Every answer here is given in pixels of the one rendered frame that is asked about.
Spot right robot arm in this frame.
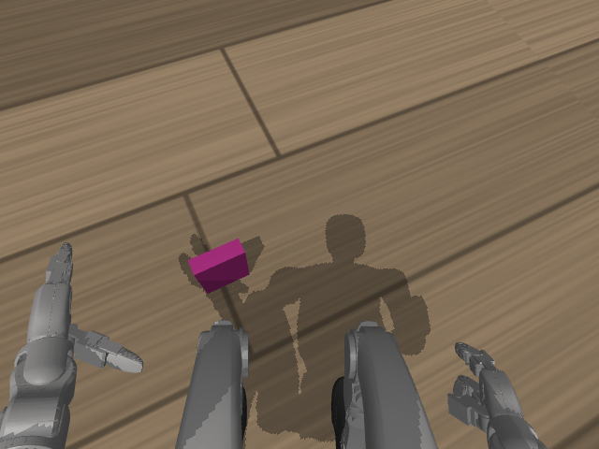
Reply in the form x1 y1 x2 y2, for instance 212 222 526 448
487 414 547 449

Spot right robot hand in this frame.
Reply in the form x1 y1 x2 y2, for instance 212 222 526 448
447 342 524 433

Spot left robot hand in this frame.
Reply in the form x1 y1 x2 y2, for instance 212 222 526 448
26 242 143 373

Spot left robot arm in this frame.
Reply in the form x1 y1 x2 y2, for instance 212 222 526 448
0 338 77 449

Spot carton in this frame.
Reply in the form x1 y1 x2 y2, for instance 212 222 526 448
188 239 250 294

